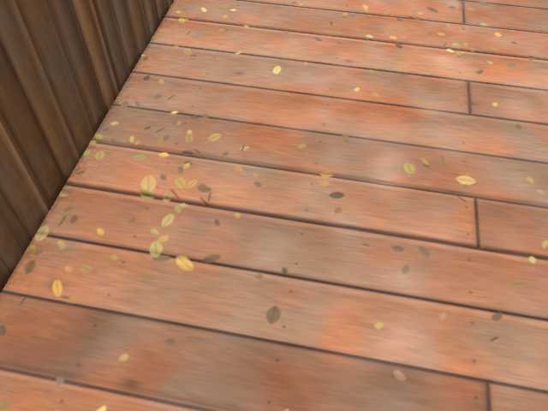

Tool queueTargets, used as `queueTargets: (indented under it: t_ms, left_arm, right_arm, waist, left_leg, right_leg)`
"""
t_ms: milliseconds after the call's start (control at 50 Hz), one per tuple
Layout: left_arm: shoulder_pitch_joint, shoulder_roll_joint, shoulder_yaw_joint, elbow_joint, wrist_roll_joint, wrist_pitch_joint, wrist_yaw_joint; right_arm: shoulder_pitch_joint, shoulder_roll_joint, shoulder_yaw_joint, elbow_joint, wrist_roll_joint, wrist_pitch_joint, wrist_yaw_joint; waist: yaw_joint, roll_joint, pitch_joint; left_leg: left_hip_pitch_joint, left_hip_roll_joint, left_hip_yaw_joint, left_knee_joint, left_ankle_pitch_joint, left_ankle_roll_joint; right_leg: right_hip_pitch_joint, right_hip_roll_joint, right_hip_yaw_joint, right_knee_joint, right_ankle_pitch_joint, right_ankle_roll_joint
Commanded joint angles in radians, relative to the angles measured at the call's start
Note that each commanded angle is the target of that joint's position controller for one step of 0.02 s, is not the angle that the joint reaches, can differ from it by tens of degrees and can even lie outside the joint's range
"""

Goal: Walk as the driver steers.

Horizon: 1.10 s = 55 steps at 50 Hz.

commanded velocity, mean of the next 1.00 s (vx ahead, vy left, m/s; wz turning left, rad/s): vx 0.50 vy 0.00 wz -0.56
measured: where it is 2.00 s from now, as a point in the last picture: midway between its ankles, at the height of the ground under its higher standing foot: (402, 247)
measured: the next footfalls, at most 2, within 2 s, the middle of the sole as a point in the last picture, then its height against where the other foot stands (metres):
right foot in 0.04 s outside the picture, level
left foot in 0.50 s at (245, 400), level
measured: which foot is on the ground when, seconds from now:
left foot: down 0.00-0.06, up 0.08-0.48, down 0.50-1.00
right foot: up 0.00-0.02, down 0.04-0.50, up 0.52-1.00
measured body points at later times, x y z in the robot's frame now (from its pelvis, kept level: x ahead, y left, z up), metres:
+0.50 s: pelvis +0.30 -0.01 +0.00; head +0.33 -0.02 +0.45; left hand +0.43 +0.27 -0.11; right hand +0.45 -0.31 -0.07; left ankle +0.46 +0.08 -0.73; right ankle +0.16 -0.10 -0.72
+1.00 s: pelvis +0.54 -0.12 +0.00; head +0.56 -0.15 +0.44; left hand +0.86 -0.07 -0.07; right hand +0.37 -0.37 -0.13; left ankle +0.46 +0.08 -0.72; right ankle +0.59 -0.28 -0.72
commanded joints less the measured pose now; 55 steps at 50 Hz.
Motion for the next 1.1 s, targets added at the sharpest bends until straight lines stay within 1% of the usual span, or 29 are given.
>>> queueTargets:
  t_ms: [20,40,60,80,100,120,140,160,240,320,400,480,500,520,540,560,580,600,660,740,840,920,960,1000,1020,1040,1060,1080,1100]
  left_arm:
    - [0.103,0.164,0.064,-0.065,0.001,-0.008,-0.002]
    - [0.264,0.228,0.095,-0.033,-0.002,-0.003,0.013]
    - [0.33,0.345,0.123,-0.03,-0.006,-0.002,0.027]
    - [0.347,0.289,0.104,-0.046,-0.009,-0.008,0.025]
    - [0.321,0.232,0.087,-0.044,0.0,-0.011,0.029]
    - [0.264,0.207,0.081,-0.052,-0.002,-0.013,0.032]
    - [0.196,0.18,0.072,-0.066,-0.004,-0.011,0.035]
    - [0.152,0.154,0.062,-0.083,0.006,-0.01,0.039]
    - [0.121,0.176,0.068,-0.1,0.009,-0.012,0.057]
    - [0.168,0.199,0.077,-0.082,-0.005,0.0,0.076]
    - [0.229,0.196,0.079,-0.06,-0.012,0.015,0.081]
    - [0.205,0.159,0.071,-0.072,-0.002,0.021,0.082]
    - [0.209,0.1,0.05,-0.084,0.006,0.017,0.077]
    - [0.328,0.031,0.028,-0.116,-0.01,0.007,0.076]
    - [0.34,0.104,0.034,-0.113,-0.021,0.003,0.077]
    - [0.263,0.179,0.056,-0.109,-0.021,0.008,0.078]
    - [0.196,0.185,0.06,-0.12,-0.01,0.014,0.079]
    - [0.158,0.175,0.062,-0.132,0.0,0.015,0.076]
    - [0.163,0.123,0.06,-0.141,-0.013,0.029,0.063]
    - [0.1,0.087,0.049,-0.171,-0.004,0.039,0.059]
    - [-0.028,0.06,0.035,-0.195,-0.005,0.025,0.03]
    - [-0.107,0.068,0.037,-0.232,-0.009,0.024,0.008]
    - [-0.075,0.099,0.054,-0.237,-0.003,0.029,0.004]
    - [0.143,0.169,0.096,-0.187,-0.002,0.037,0.013]
    - [0.322,0.234,0.13,-0.139,-0.006,0.047,0.032]
    - [0.294,0.354,0.141,-0.142,-0.016,0.04,0.044]
    - [0.336,0.265,0.112,-0.169,-0.008,0.023,0.041]
    - [0.308,0.205,0.093,-0.145,0.006,0.01,0.036]
    - [0.245,0.183,0.083,-0.142,0.004,0.002,0.036]
  right_arm:
    - [-0.031,-0.195,-0.049,-0.054,0.005,0.019,-0.025]
    - [-0.027,-0.18,-0.04,-0.065,0.001,0.018,-0.033]
    - [0.084,-0.056,0.002,-0.114,-0.028,-0.007,-0.017]
    - [0.037,-0.073,0.012,-0.113,-0.018,-0.047,0.001]
    - [-0.068,-0.137,-0.006,-0.14,0.026,-0.073,0.017]
    - [-0.117,-0.132,0.0,-0.158,0.03,-0.087,0.019]
    - [-0.133,-0.129,-0.003,-0.156,0.006,-0.09,0.012]
    - [-0.123,-0.139,-0.011,-0.154,-0.009,-0.082,0.007]
    - [-0.095,-0.096,-0.003,-0.156,-0.021,-0.041,0.001]
    - [-0.249,-0.054,0.018,-0.188,-0.017,-0.044,0.005]
    - [-0.319,-0.093,0.005,-0.207,0.005,-0.06,0.021]
    - [-0.172,-0.145,-0.029,-0.172,0.003,-0.078,0.022]
    - [-0.052,-0.187,-0.043,-0.161,-0.015,-0.083,0.014]
    - [0.056,-0.281,-0.067,-0.137,-0.035,-0.072,0.011]
    - [0.079,-0.23,-0.059,-0.124,-0.011,-0.064,0.019]
    - [0.031,-0.16,-0.04,-0.138,-0.004,-0.06,0.016]
    - [-0.014,-0.134,-0.03,-0.142,-0.009,-0.052,0.013]
    - [-0.05,-0.109,-0.021,-0.136,-0.013,-0.048,0.012]
    - [-0.079,-0.081,-0.013,-0.116,-0.014,-0.054,0.007]
    - [-0.064,-0.128,-0.03,-0.079,-0.013,-0.059,0.006]
    - [-0.047,-0.161,-0.036,-0.043,-0.005,-0.042,-0.001]
    - [-0.008,-0.195,-0.047,-0.011,0.014,-0.022,0.0]
    - [-0.015,-0.225,-0.057,-0.009,0.025,-0.011,-0.004]
    - [-0.034,-0.238,-0.06,-0.014,0.034,0.003,-0.011]
    - [-0.023,-0.203,-0.045,-0.025,0.017,-0.001,-0.016]
    - [0.086,-0.046,0.009,-0.082,-0.032,-0.022,0.002]
    - [0.024,-0.111,0.007,-0.074,0.002,-0.058,0.018]
    - [-0.075,-0.17,-0.011,-0.091,0.049,-0.071,0.025]
    - [-0.105,-0.155,-0.003,-0.099,0.047,-0.077,0.021]
  waist:
    - [0.12,0.127,-0.095]
    - [0.2,0.077,-0.186]
    - [0.133,-0.176,-0.314]
    - [0.167,-0.142,-0.446]
    - [0.196,-0.083,-0.325]
    - [0.167,-0.016,-0.21]
    - [0.123,0.041,-0.124]
    - [0.085,0.025,-0.086]
    - [0.039,-0.012,-0.051]
    - [0.101,-0.043,-0.029]
    - [0.127,-0.062,-0.036]
    - [0.032,-0.09,-0.073]
    - [-0.023,-0.021,-0.178]
    - [0.006,0.267,-0.318]
    - [-0.001,0.339,-0.305]
    - [-0.024,0.22,-0.177]
    - [-0.02,0.149,-0.102]
    - [-0.006,0.126,-0.044]
    - [0.031,0.171,-0.011]
    - [0.029,0.118,0.005]
    - [-0.014,0.098,0.034]
    - [-0.024,0.099,0.064]
    - [0.016,0.125,0.027]
    - [0.149,0.121,-0.097]
    - [0.229,0.057,-0.186]
    - [0.1,-0.245,-0.267]
    - [0.173,-0.146,-0.438]
    - [0.192,-0.079,-0.284]
    - [0.153,-0.026,-0.185]
  left_leg:
    - [-0.006,0.267,-0.01,0.334,1.169,0.083]
    - [-0.183,0.228,0.003,0.587,1.017,0.043]
    - [-0.641,0.059,-0.022,0.988,0.265,-0.033]
    - [-0.824,-0.047,-0.238,1.145,-0.185,-0.034]
    - [-0.922,0.022,-0.295,1.164,-0.118,-0.009]
    - [-0.924,0.068,-0.278,1.085,-0.033,0.005]
    - [-0.88,0.103,-0.265,0.984,0.017,0.001]
    - [-0.804,0.128,-0.264,0.921,0.052,-0.009]
    - [-0.706,0.126,-0.225,0.746,0.13,-0.072]
    - [-0.624,0.071,-0.21,0.424,0.411,-0.096]
    - [-0.571,0.037,-0.245,0.275,0.452,-0.083]
    - [-0.365,0.044,-0.239,0.195,0.345,-0.006]
    - [-0.156,0.165,-0.345,0.202,0.288,0.051]
    - [0.181,0.397,-0.757,0.128,0.071,0.204]
    - [0.2,0.463,-0.997,0.046,-0.187,0.241]
    - [0.095,0.423,-0.869,0.026,-0.227,0.201]
    - [-0.013,0.38,-0.719,0.027,-0.103,0.168]
    - [-0.107,0.337,-0.605,0.009,0.027,0.159]
    - [-0.221,0.28,-0.41,-0.054,0.208,0.152]
    - [-0.201,0.304,-0.282,-0.095,0.368,0.182]
    - [-0.165,0.277,-0.108,-0.094,0.455,0.145]
    - [-0.072,0.311,-0.049,-0.057,0.555,0.121]
    - [-0.029,0.315,-0.008,0.055,0.871,0.101]
    - [-0.082,0.281,0.042,0.363,1.084,0.066]
    - [-0.302,0.245,0.044,0.641,0.87,0.026]
    - [-0.774,0.062,-0.007,1.015,-0.115,-0.035]
    - [-0.868,0.032,-0.24,1.144,-0.193,-0.025]
    - [-0.94,0.083,-0.245,1.143,-0.097,-0.005]
    - [-0.918,0.131,-0.233,1.065,-0.009,0.007]
  right_leg:
    - [0.204,0.099,-0.079,-0.015,-0.109,-0.072]
    - [0.49,0.073,0.013,-0.048,-0.054,-0.12]
    - [0.906,-0.2,0.523,-0.063,-0.138,-0.312]
    - [1.045,-0.291,0.88,-0.235,-0.232,-0.389]
    - [0.979,-0.262,0.732,-0.266,-0.243,-0.324]
    - [0.831,-0.22,0.603,-0.272,-0.193,-0.284]
    - [0.673,-0.181,0.505,-0.286,-0.096,-0.257]
    - [0.555,-0.152,0.442,-0.31,-0.003,-0.249]
    - [0.35,-0.095,0.324,-0.361,0.145,-0.254]
    - [0.287,-0.025,0.255,-0.343,0.026,-0.186]
    - [0.365,-0.063,0.359,-0.274,-0.095,-0.158]
    - [0.393,-0.05,0.425,-0.101,-0.094,-0.098]
    - [0.319,0.007,0.36,0.117,-0.145,-0.062]
    - [0.006,0.154,0.207,0.459,-0.451,0.01]
    - [-0.171,0.098,0.197,0.642,-0.562,0.027]
    - [-0.216,0.053,0.204,0.712,-0.471,0.032]
    - [-0.203,0.021,0.167,0.716,-0.396,0.038]
    - [-0.184,-0.006,0.162,0.673,-0.341,0.041]
    - [-0.103,-0.052,0.135,0.596,-0.275,0.049]
    - [-0.154,-0.069,0.125,0.459,-0.171,0.072]
    - [-0.094,-0.052,0.052,0.188,0.044,0.057]
    - [-0.063,-0.029,-0.001,0.068,-0.013,0.013]
    - [0.032,0.026,-0.052,0.044,-0.115,-0.029]
    - [0.336,0.108,-0.093,-0.026,-0.109,-0.092]
    - [0.647,0.071,0.018,-0.043,-0.081,-0.138]
    - [0.997,-0.218,0.573,-0.096,-0.191,-0.317]
    - [1.041,-0.315,0.851,-0.265,-0.363,-0.374]
    - [0.938,-0.29,0.689,-0.288,-0.3,-0.309]
    - [0.786,-0.254,0.553,-0.287,-0.205,-0.27]
Keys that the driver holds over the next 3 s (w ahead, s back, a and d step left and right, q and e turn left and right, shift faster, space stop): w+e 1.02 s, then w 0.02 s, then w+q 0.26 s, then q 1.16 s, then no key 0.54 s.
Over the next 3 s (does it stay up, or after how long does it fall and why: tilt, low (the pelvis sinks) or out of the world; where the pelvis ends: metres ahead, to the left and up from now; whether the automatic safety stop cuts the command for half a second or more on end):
stays up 0.87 -0.37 0.01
